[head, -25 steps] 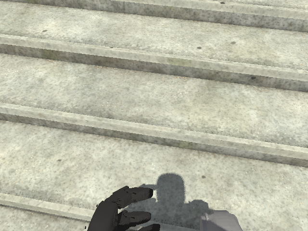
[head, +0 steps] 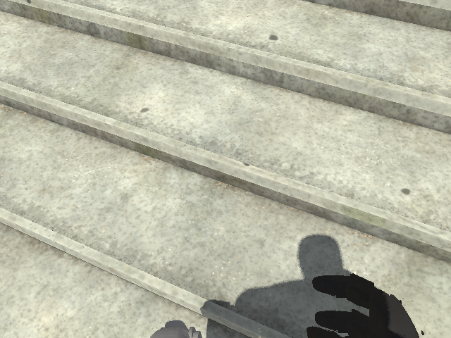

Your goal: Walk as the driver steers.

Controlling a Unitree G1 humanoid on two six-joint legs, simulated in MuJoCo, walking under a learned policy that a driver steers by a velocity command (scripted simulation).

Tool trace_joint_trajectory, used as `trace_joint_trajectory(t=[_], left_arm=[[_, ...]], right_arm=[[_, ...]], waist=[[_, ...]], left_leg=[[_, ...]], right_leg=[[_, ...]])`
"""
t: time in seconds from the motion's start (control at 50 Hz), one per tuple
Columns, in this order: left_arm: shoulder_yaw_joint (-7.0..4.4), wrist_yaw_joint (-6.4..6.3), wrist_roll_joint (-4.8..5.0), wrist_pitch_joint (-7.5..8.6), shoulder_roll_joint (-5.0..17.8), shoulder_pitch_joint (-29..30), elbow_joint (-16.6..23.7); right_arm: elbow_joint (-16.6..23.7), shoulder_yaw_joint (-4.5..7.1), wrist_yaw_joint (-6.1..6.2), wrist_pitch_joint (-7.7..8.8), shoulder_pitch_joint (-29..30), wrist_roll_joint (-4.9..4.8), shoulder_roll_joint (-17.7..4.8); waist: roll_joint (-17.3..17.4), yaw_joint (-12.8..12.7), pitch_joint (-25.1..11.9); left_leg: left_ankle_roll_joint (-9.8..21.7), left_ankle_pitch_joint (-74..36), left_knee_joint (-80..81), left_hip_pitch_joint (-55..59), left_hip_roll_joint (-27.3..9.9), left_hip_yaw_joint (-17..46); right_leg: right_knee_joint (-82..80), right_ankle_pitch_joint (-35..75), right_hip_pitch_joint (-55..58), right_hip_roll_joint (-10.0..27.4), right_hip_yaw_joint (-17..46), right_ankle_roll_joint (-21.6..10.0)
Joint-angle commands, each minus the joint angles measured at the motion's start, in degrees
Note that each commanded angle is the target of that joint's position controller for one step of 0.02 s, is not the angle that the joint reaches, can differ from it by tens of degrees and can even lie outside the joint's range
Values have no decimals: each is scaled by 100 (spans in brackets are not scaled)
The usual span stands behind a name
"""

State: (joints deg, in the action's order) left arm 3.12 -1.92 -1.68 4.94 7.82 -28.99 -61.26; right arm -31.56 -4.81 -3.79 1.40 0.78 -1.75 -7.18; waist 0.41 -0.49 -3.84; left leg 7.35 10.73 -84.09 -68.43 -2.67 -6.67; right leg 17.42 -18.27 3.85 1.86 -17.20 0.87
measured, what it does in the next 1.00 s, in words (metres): climbs, turning left: left foot 0.12 m higher, then right foot 0.12 m higher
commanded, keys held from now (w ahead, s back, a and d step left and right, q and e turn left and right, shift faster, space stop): w+q+shift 0.42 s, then w+shift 0.58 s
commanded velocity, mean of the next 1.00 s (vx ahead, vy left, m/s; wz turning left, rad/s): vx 1.00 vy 0.00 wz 0.58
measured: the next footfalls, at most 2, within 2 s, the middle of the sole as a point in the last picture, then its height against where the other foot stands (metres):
left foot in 0.06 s outside the picture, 0.12 m higher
right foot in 0.44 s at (256, 245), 0.12 m higher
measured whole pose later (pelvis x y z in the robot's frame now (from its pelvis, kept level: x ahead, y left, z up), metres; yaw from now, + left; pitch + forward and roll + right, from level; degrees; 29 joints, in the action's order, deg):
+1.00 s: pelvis +0.82 +0.29 +0.24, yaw +36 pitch +2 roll +1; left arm -1.2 -0.5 2.1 7.6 13.8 -17.1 -44.6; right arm -41.9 3.0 -2.1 3.9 -18.3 1.4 -13.6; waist -0.9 1.4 -2.8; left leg 5.5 13.6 -31.1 -20.3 3.7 -2.9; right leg 104.2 -23.5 -33.8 1.6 3.7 -4.6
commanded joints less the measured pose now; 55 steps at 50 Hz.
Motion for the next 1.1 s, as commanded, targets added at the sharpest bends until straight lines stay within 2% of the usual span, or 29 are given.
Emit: trace_joint_trajectory(t=[0.02,0.04,0.06,0.08,0.1,0.12,0.16,0.18,0.22,0.3,0.36,0.42,0.44,0.46,0.48,0.52,0.58,0.64,0.68,0.74,0.8,0.86,0.88,0.9,0.94,0.96,1.02,1.06,1.1], left_arm=[[-503,-345,84,212,2475,307,656],[-628,-391,14,52,2695,769,1015],[-654,-355,131,-2,2502,1358,1430],[-317,-59,-88,236,1012,1305,1930],[-332,244,-76,601,1010,1510,2339],[-349,356,71,743,888,2109,2714],[34,462,-156,713,-208,2855,3359],[208,533,-189,607,-618,2542,3426],[127,580,-13,395,-137,1852,3318],[468,345,-165,370,-540,3472,4229],[340,57,-212,577,-96,4313,4734],[-498,-138,320,411,1237,1399,4116],[-761,-88,410,366,1997,-172,3551],[-692,34,277,355,2146,-616,2794],[-670,-53,125,310,1774,260,2869],[-445,38,293,253,346,903,2438],[-356,220,66,263,-283,634,1508],[-408,277,203,221,52,571,1163],[-497,192,168,221,703,1080,1481],[-643,-10,284,326,1498,783,1394],[-688,31,193,246,1912,206,1237],[-685,-4,140,111,1855,429,1345],[-503,5,-32,191,932,612,1691],[-379,93,328,427,564,-102,1821],[-415,126,531,500,699,1113,2066],[-316,128,431,469,411,1507,2228],[-2,373,380,219,-425,1751,2690],[229,411,485,19,-718,1966,3088],[253,371,397,7,-197,2227,3441]], right_arm=[[593,469,-67,151,-148,7,-995],[244,736,-86,94,-1583,51,-1552],[-190,986,-131,73,-2579,92,-2065],[-515,1053,-7,-46,-2408,135,-2476],[-478,911,229,27,-2458,328,-1870],[-724,762,254,161,-2868,354,-1283],[-1404,528,94,260,-3252,161,-405],[-1449,459,89,252,-2905,248,-218],[-1267,437,37,239,-2108,221,-288],[-1666,455,155,179,-2600,62,-699],[-1400,663,434,258,-2432,-78,-1018],[-1266,1021,532,213,-1800,27,-2142],[-951,1017,531,347,-1116,203,-2065],[-542,727,406,497,-992,359,-641],[-432,655,211,574,-2324,103,-279],[-267,615,120,398,-1609,72,-343],[4,420,60,189,-1163,15,29],[251,263,54,154,-910,-45,103],[405,361,115,163,-792,89,-581],[778,348,118,283,224,79,-683],[719,621,116,366,170,19,-1114],[-56,1033,186,248,-2525,74,-1536],[-443,1139,259,194,-3191,89,-2144],[-393,1048,311,241,-3244,354,-2073],[-713,955,263,279,-3109,304,-1187],[-940,867,188,308,-2993,279,-912],[-1594,531,34,256,-2802,380,-55],[-1875,398,126,192,-2557,291,-38],[-1623,345,225,187,-1527,300,-489]], waist=[[-1635,1136,-852],[-1998,1694,-1424],[-1482,2102,-1520],[1691,978,-1324],[2173,836,-2015],[1433,820,-965],[-487,261,280],[-623,-211,386],[-612,-813,590],[-261,-477,1149],[259,-290,129],[1600,-2018,-1884],[1113,-2472,-2502],[-2032,-1590,-2160],[-3460,-615,-1871],[-922,-342,363],[-12,153,927],[-86,386,1061],[111,476,977],[-131,111,608],[-658,79,371],[-1205,1513,-583],[599,1135,-825],[2095,748,-2110],[566,934,-821],[-133,727,-406],[199,-30,237],[277,-542,957],[4,-1017,1478]], left_leg=[[207,1373,1338,4095,750,-973],[427,2290,2123,4771,1122,-591],[795,1649,3526,6187,875,874],[1675,2336,5576,7346,-225,4231],[1887,3939,7015,8053,-710,6988],[1469,3536,7291,7637,-821,6905],[870,1831,6490,6350,-293,5088],[737,1319,6181,5653,97,4202],[626,623,6363,4721,461,3136],[429,1010,6845,3654,710,3002],[647,-1832,7916,2065,450,2800],[154,-7341,4604,5078,209,3122],[76,-6906,2858,5080,253,3024],[87,-653,979,3724,1073,2519],[63,339,-634,2324,1256,2687],[27,424,-1587,1743,643,1707],[257,514,-1546,1952,222,1667],[154,833,-1098,874,66,1811],[-189,82,590,1663,-32,1384],[-401,-607,3230,3833,-240,468],[-114,-604,4534,4202,482,-21],[240,-1026,5242,7800,309,465],[140,-1576,5041,8867,-792,2156],[1178,-227,6377,9966,-1842,5179],[1357,1214,6826,8861,-1522,4347],[1180,1096,6771,8155,-1341,3837],[931,848,6621,6372,-1251,3181],[603,1127,6813,5171,-1473,2707],[184,1412,7560,3450,-913,1513]], right_leg=[[813,11582,-958,1437,366,-303],[2358,12411,-336,1572,600,-509],[4373,10316,-1275,1193,757,-510],[6927,1162,-3991,-463,1247,-270],[8700,831,-5054,-773,2933,-667],[9639,637,-5979,-709,2930,-818],[11134,-213,-7163,-468,2519,-964],[11484,-129,-7256,-310,2488,-952],[10687,91,-7031,-152,2163,-751],[9436,-434,-7419,107,1375,-391],[5686,1023,-2514,72,770,-40],[3681,-1004,-468,-369,1929,-220],[3281,-1512,518,69,2692,-577],[2016,-1459,1028,720,4539,-984],[-72,-2240,806,1941,8118,-1768],[67,-3061,-1165,1726,6673,-1645],[604,-1403,-2663,1214,4219,-1119],[368,-548,-2268,1199,3367,-1036],[-223,-42,-2776,1020,2636,-1124],[-1289,945,-2628,980,1954,-1010],[-283,5376,-512,1075,1586,-869],[3099,6117,-1882,862,1480,-673],[5669,241,-3506,-41,1456,-513],[7648,-821,-4994,-550,2671,-498],[8831,-443,-6235,-33,2309,-526],[9219,-525,-6485,138,2163,-559],[11849,-898,-7507,0,2301,-794],[12495,-1167,-8519,19,2911,-792],[9848,-149,-7690,189,2568,-548]])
